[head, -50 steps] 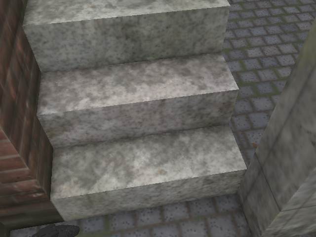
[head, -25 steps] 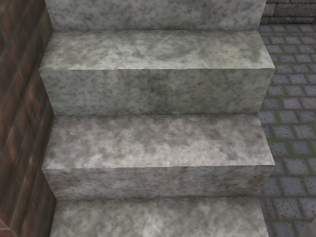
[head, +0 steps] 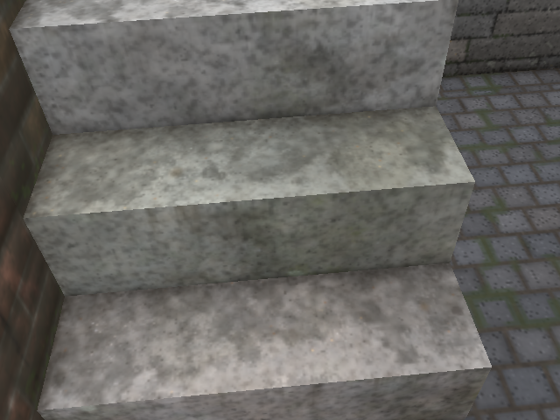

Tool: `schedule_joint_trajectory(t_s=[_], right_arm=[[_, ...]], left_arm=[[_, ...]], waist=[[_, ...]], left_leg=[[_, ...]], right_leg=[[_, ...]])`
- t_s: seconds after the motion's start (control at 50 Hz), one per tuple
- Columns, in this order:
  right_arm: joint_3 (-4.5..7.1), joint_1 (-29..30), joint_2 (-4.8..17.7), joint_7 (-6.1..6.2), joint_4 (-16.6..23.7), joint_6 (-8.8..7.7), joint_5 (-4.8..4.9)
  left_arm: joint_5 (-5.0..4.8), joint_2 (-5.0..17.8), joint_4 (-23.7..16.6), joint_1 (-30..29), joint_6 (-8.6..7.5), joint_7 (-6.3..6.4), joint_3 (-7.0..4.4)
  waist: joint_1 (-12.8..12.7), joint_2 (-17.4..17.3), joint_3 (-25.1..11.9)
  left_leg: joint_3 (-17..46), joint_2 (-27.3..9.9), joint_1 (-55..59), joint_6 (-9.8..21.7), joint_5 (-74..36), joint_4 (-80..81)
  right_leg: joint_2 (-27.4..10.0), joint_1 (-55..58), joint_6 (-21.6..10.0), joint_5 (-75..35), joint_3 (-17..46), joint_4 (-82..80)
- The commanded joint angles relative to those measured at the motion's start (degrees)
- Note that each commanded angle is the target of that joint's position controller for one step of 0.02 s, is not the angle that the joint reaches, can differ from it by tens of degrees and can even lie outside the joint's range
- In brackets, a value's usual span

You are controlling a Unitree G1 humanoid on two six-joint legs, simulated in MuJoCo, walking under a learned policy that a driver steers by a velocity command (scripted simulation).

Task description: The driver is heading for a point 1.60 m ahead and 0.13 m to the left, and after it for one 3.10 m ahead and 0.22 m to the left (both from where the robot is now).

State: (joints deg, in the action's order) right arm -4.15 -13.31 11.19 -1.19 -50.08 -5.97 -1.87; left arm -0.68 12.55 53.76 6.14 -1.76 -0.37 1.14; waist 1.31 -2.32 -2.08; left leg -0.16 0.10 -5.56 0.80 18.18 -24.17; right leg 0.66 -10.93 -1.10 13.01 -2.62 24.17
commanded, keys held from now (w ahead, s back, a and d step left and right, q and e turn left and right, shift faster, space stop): w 1.00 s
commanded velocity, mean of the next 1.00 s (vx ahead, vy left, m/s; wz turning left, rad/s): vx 0.50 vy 0.00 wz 0.00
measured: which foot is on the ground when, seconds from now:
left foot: down 0.00-1.00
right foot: down 0.00-1.00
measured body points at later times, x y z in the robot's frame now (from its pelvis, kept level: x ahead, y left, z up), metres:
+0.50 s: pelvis +0.00 -0.01 +0.01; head -0.01 -0.01 +0.46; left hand +0.15 +0.24 -0.11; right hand +0.12 -0.25 -0.12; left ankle -0.06 +0.11 -0.74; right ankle +0.00 -0.11 -0.74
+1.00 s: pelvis -0.01 +0.00 +0.01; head -0.02 +0.00 +0.46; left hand +0.12 +0.26 -0.12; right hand +0.09 -0.24 -0.12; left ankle -0.06 +0.11 -0.74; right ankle +0.00 -0.11 -0.74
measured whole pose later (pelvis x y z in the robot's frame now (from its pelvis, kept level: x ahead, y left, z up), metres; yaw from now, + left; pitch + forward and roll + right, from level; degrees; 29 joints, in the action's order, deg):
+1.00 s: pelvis -0.01 +0.00 +0.01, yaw -1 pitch -1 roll -1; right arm -4.7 -12.5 14.4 -1.9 -51.9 -4.9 -2.2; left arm 0.2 15.1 59.0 5.0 -1.7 -0.2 2.2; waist -0.1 -1.2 -1.0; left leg 0.1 -0.1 -0.8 0.4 13.2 -15.3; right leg 1.3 -5.9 -0.9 7.1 -1.0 14.3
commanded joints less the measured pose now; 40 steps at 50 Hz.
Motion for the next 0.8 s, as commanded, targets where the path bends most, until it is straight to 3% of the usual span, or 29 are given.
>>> schedule_joint_trajectory(t_s=[0.02,0.1,0.26,0.48,0.54,0.8], right_arm=[[1.47,-0.76,7.48,0.29,2.82,-0.24,0.0],[1.31,1.04,7.2,-0.39,3.1,0.08,0.27],[1.36,2.97,7.69,-0.39,2.51,1.3,-0.02],[1.28,4.26,8.9,-0.5,1.65,0.93,-0.11],[1.19,3.65,8.93,-0.03,1.28,0.9,-0.08],[0.8,2.25,8.98,-0.39,1.04,0.36,-0.23]], left_arm=[[0.14,8.05,-2.43,-2.64,-1.54,-0.17,-1.97],[0.89,7.75,-1.2,-2.68,-1.47,-0.69,-1.72],[1.02,8.44,-0.17,-5.57,-0.63,-0.7,-1.19],[1.24,8.87,0.64,-6.28,-0.74,-0.67,-0.64],[0.95,9.09,1.08,-6.03,-0.52,-0.2,-0.62],[0.9,9.41,1.78,-5.43,-0.63,0.05,-0.34]], waist=[[-0.38,3.63,-1.2],[-1.04,3.09,-4.91],[-0.78,1.12,-2.44],[-1.36,1.12,0.29],[-1.36,1.3,0.85],[-1.4,1.28,1.1]], left_leg=[[3.49,-4.19,-5.03,-0.45,-18.77,1.83],[4.0,-5.38,0.67,-1.38,-29.57,2.98],[3.98,-5.91,1.91,-2.45,-22.04,7.61],[4.62,-6.03,0.3,-2.8,-14.85,10.71],[4.5,-5.76,-0.38,-2.76,-12.55,10.81],[4.64,-5.37,-0.58,-2.14,-12.24,11.38]], right_leg=[[-7.38,9.49,-5.72,-27.23,9.97,-3.65],[-6.76,12.02,-4.13,-39.15,7.88,-2.81],[-6.96,11.7,-3.47,-31.01,8.63,-6.61],[-6.34,10.76,-2.69,-19.8,8.28,-10.22],[-6.14,10.33,-2.56,-16.42,8.44,-11.01],[-6.01,8.89,-2.28,-13.82,8.32,-11.33]])
Keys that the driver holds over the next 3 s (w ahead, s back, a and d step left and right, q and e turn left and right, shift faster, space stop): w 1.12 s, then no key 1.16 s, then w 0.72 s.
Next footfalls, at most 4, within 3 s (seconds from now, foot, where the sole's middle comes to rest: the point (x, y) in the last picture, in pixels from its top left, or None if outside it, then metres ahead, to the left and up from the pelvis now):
none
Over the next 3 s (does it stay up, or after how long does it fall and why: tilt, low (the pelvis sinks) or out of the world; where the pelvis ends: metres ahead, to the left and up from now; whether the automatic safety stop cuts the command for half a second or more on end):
stays up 0.02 0.03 0.00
